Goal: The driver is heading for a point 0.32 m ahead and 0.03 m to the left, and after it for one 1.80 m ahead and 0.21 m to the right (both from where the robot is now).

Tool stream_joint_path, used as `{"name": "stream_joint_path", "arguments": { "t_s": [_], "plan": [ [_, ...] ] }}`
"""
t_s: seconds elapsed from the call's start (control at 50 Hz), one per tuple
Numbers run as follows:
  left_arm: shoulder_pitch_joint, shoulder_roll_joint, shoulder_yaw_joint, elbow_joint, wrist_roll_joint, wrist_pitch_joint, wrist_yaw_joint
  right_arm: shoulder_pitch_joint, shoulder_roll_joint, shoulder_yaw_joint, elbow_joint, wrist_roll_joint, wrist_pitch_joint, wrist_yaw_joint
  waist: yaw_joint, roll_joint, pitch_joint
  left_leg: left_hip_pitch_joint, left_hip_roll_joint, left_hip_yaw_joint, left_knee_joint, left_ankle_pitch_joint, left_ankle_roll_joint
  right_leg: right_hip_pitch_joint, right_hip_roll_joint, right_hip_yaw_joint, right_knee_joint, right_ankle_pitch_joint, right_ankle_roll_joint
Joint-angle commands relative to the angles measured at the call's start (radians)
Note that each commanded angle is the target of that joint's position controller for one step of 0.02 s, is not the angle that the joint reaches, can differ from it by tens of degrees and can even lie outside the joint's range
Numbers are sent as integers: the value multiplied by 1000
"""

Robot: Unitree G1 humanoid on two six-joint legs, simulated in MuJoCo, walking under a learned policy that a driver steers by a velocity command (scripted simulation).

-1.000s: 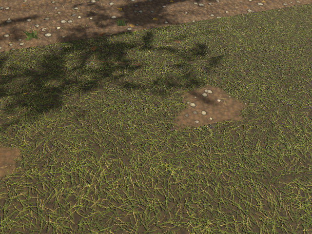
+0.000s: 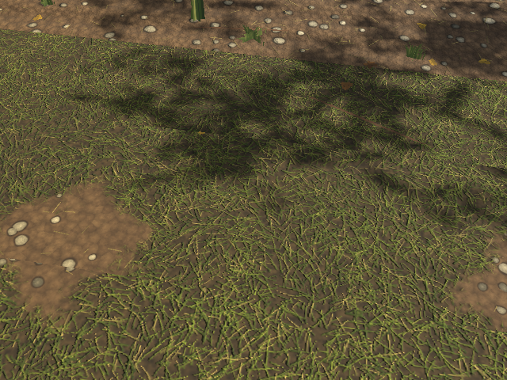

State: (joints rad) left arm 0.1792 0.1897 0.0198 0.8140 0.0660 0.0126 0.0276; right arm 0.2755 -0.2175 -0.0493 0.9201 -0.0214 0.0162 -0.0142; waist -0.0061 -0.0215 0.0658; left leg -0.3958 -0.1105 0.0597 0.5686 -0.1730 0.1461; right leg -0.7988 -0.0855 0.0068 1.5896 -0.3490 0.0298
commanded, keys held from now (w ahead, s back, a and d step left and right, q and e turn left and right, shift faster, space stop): w+q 0.32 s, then q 0.08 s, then e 0.60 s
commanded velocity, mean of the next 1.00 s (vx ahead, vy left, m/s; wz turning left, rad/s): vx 0.23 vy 0.00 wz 0.14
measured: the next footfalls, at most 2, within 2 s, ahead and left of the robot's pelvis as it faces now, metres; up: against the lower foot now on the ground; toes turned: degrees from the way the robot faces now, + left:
right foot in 0.32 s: +0.20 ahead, -0.17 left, +0.00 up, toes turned +14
left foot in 0.68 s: +0.25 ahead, +0.06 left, +0.00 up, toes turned +12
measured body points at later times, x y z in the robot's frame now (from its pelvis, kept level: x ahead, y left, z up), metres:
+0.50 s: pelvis +0.14 -0.07 +0.02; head +0.16 -0.10 +0.47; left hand +0.12 +0.21 -0.08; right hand +0.33 -0.29 -0.10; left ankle +0.15 +0.07 -0.64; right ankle +0.16 -0.18 -0.72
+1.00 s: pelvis +0.20 -0.06 +0.01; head +0.22 -0.06 +0.46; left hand +0.28 +0.22 -0.10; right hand +0.35 -0.31 -0.10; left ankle +0.21 +0.05 -0.72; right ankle +0.21 -0.16 -0.69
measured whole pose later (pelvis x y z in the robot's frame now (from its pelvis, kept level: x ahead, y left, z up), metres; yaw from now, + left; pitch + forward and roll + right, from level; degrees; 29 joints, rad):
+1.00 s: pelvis +0.20 -0.06 +0.01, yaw +4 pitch +0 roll +1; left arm 0.23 0.26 0.07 0.74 0.01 0.07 -0.04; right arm 0.18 -0.24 -0.04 0.77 -0.03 0.01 -0.02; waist 0.01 -0.01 0.04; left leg -0.28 0.04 0.14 0.51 -0.23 0.02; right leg -0.41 0.00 -0.03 0.82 -0.40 -0.01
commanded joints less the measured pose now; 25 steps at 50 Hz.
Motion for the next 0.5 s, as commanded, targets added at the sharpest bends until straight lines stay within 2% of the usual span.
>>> {"name": "stream_joint_path", "arguments": {
  "t_s": [0.02, 0.04, 0.08, 0.1, 0.16, 0.18, 0.24, 0.26, 0.28, 0.3, 0.32, 0.34, 0.36, 0.38, 0.4, 0.42, 0.44, 0.46, 0.5],
  "plan": [
    [20, 59, 9, -91, 10, 5, -11, -40, -170, -30, -85, 0, -43, -19, 45, 23, -80, -77, 265, -438, -301, -345, 157, -30, -16, 20, -185, 209, 47],
    [14, 57, 7, -100, 7, 3, -13, -22, -168, -31, -91, 7, -44, -20, 37, 37, -94, -61, 257, -447, -296, -348, 151, -30, -19, 31, -233, 233, 53],
    [-48, 64, 7, -136, 3, 2, -15, 11, -174, -39, -109, 7, -41, -20, 5, 73, -87, -3, 256, -493, -313, -427, 135, -71, -17, 42, -368, 267, 63],
    [-64, 81, 14, -149, -6, -2, -16, 28, -185, -45, -120, 10, -37, -14, -2, 77, -86, -1, 263, -514, -338, -438, 130, -31, -20, 57, -462, 296, 66],
    [-152, 66, 9, -186, -21, -4, -23, 64, -191, -63, -147, 9, -28, -4, -52, 109, -81, 24, 247, -502, -335, -440, 94, 79, 18, 44, -702, 279, 70],
    [-150, 62, 8, -186, -35, -5, -26, 70, -193, -67, -152, 14, -24, 2, -52, 124, -82, 11, 241, -491, -334, -436, 89, 141, 28, 39, -773, 265, 70],
    [-132, 75, 14, -188, -60, -19, -32, 42, -194, -71, -196, -5, -16, 26, -50, 150, -85, -79, 215, -489, -309, -499, 77, 378, 96, -3, -917, 138, 47],
    [-94, 81, 17, -182, -63, -25, -30, 48, -191, -71, -201, -9, -16, 32, -38, 163, -90, -99, 209, -505, -291, -520, 74, 454, 113, -8, -955, 74, 31],
    [-24, 88, 21, -164, -65, -35, -25, 31, -176, -69, -213, -14, -14, 33, 4, 153, -82, -140, 188, -512, -248, -553, 58, 551, 116, -4, -1027, 35, 9],
    [80, 101, 27, -138, -65, -51, -16, 15, -143, -62, -225, -17, -16, 28, 61, 114, -72, -230, 138, -487, -155, -582, 28, 689, 90, 11, -1115, -17, -11],
    [207, 178, 43, -114, -52, -68, -1, 17, -55, -44, -240, -6, -23, 21, 98, -48, -91, -349, 43, -344, 128, -533, -27, 825, -118, 229, -1251, -259, -38],
    [264, 291, 64, -126, -26, -68, 10, -7, 11, -28, -293, 11, -43, 18, 102, -198, -101, -586, -99, -188, 393, -500, -72, 959, -361, 652, -1399, -546, -116],
    [235, 313, 78, -107, -19, -64, 20, -69, -78, -44, -308, -23, -55, 23, 78, -123, -21, -652, -25, -236, 467, -344, -71, 860, -373, 749, -1452, -524, -171],
    [161, 246, 62, -119, -29, -67, 18, -77, -120, -59, -297, -31, -56, 31, 33, -71, 16, -606, 5, -258, 480, -247, -79, 794, -308, 595, -1409, -372, -155],
    [92, 192, 48, -131, -38, -70, 13, -43, -127, -64, -269, -29, -51, 41, -2, -65, 4, -528, 21, -238, 484, -176, -101, 739, -232, 415, -1381, -156, -120],
    [62, 153, 36, -140, -37, -74, 8, 22, -119, -64, -232, -33, -43, 51, -26, -101, -44, -416, 23, -206, 516, -121, -121, 693, -161, 289, -1360, 52, -113],
    [62, 129, 28, -133, -36, -79, 2, 64, -107, -61, -217, -35, -33, 59, -43, -135, -72, -344, 16, -184, 546, -97, -136, 649, -127, 209, -1335, 264, -129],
    [79, 121, 27, -119, -34, -83, -9, 78, -90, -52, -210, -31, -24, 61, -50, -138, -93, -292, 7, -174, 555, -87, -145, 621, -111, 156, -1307, 453, -146],
    [121, 121, 27, -90, -39, -88, -27, 58, -61, -33, -206, -20, -12, 62, -49, -127, -106, -209, 9, -160, 469, -54, -156, 582, -100, 89, -1278, 664, -165]
  ]
}}
Keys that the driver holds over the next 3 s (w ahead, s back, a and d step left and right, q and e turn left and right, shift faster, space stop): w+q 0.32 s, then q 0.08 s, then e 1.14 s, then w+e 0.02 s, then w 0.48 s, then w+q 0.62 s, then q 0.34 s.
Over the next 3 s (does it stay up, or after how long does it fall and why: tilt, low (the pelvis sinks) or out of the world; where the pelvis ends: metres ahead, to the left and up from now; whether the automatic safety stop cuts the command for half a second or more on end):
stays up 0.79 -0.26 -0.10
